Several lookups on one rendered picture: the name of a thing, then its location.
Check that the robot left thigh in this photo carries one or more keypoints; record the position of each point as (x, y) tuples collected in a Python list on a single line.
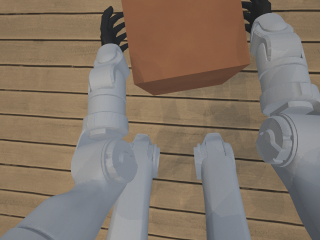
[(130, 214)]

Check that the robot right forearm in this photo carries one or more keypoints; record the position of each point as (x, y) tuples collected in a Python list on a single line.
[(282, 68)]

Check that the left robot upper arm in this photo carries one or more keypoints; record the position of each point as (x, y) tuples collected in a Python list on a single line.
[(100, 171)]

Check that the carton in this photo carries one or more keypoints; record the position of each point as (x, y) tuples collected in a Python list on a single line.
[(179, 45)]

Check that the robot left forearm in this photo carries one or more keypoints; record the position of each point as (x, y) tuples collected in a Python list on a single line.
[(106, 110)]

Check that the robot thigh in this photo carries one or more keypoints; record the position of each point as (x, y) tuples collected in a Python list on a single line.
[(130, 214), (224, 211)]

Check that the robot left hand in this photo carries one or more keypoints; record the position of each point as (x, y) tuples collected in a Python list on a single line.
[(108, 33)]

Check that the robot right thigh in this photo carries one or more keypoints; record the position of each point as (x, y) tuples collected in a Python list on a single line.
[(224, 211)]

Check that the robot right hand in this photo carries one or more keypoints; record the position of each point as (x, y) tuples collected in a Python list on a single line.
[(256, 8)]

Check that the right robot upper arm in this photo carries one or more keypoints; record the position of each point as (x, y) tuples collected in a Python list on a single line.
[(291, 144)]

